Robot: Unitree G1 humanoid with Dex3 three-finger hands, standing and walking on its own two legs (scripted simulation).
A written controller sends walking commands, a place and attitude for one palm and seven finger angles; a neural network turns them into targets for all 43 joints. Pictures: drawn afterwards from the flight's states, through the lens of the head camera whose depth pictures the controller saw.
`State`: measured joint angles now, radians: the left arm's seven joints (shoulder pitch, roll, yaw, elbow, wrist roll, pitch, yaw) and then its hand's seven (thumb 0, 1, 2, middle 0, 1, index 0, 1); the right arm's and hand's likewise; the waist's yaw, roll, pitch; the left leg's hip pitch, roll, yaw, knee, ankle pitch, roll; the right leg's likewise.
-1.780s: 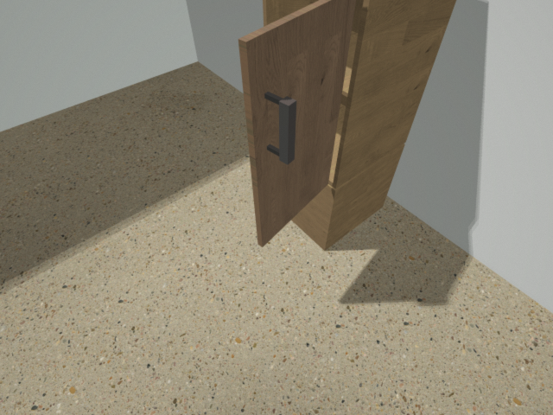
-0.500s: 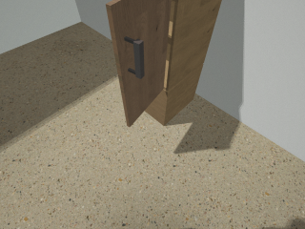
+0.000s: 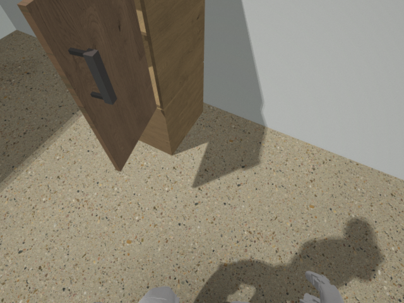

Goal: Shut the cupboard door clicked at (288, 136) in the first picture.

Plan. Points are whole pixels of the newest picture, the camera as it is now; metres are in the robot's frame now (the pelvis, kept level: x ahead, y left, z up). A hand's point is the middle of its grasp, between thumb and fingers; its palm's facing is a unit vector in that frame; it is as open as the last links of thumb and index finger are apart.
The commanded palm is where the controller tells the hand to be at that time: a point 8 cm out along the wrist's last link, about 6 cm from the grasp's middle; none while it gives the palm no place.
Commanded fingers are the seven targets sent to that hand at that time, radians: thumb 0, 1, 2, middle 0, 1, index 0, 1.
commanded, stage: walk around to get in front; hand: left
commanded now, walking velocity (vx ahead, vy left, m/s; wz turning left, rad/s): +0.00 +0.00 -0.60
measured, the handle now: (93, 77) +0.56 +0.31 +0.07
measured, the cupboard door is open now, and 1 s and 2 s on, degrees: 100 100 100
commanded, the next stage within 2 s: none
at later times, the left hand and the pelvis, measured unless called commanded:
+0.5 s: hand (144, 277) +0.17 +0.15 -0.16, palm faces -0.31 -0.91 -0.29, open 7.4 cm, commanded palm none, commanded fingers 0.00 0.90 0.90 -0.20 -0.30 -0.20 -0.30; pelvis +0.01 -0.02 -0.01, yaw -17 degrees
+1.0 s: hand (187, 246) +0.25 +0.06 -0.16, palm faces -0.58 -0.77 -0.26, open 7.4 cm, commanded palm none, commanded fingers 0.00 0.90 0.90 -0.20 -0.30 -0.20 -0.30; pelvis +0.02 -0.04 -0.01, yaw -35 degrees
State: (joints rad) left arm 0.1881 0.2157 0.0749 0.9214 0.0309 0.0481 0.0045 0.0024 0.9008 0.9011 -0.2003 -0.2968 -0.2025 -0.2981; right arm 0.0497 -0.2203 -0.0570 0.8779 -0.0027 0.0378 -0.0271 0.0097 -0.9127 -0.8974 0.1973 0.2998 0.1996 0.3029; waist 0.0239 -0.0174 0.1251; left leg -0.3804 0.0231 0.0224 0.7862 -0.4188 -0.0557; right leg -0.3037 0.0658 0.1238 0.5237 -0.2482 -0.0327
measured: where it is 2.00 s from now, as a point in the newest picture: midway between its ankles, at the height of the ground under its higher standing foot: outside the picture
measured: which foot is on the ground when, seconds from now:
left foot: up 0.00-0.04, down 0.06-0.36, up 0.38-0.66, down 0.68-0.98, up 1.00-1.00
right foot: down 0.00-0.04, up 0.06-0.34, down 0.36-0.66, up 0.68-0.96, down 0.98-1.00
